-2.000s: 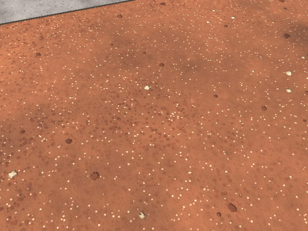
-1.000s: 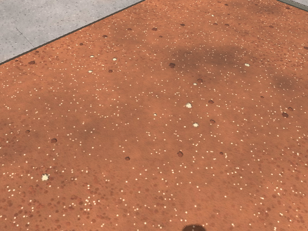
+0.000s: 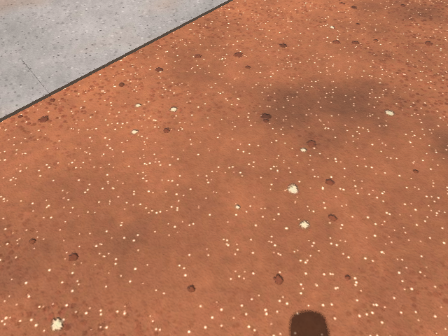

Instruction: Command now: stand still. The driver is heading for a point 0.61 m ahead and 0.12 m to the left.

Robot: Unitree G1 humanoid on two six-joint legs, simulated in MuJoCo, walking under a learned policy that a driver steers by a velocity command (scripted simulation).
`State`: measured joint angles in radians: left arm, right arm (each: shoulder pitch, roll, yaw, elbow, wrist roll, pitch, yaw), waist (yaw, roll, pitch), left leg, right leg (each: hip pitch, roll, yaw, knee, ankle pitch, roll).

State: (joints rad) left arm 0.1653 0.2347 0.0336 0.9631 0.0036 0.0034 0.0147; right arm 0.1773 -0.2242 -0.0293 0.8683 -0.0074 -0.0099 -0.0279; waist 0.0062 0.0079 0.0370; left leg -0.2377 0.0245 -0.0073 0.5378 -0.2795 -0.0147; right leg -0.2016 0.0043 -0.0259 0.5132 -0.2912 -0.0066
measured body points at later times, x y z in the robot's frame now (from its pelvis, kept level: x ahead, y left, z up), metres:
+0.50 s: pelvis +0.00 +0.00 +0.00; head +0.01 +0.00 +0.45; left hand +0.06 +0.25 -0.15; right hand +0.07 -0.26 -0.14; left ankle +0.01 +0.13 -0.73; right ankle -0.01 -0.12 -0.73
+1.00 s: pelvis +0.06 +0.04 +0.00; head +0.06 +0.06 +0.45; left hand +0.08 +0.30 -0.16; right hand +0.06 -0.23 -0.14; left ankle +0.03 +0.13 -0.74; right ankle -0.01 -0.10 -0.69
